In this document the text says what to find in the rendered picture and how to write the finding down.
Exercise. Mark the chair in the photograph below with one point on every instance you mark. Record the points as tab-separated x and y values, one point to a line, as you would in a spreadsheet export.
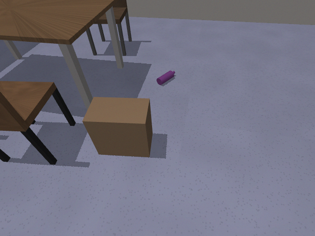
20	103
120	10

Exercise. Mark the table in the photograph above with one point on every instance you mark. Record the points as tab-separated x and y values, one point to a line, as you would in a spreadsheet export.
60	22

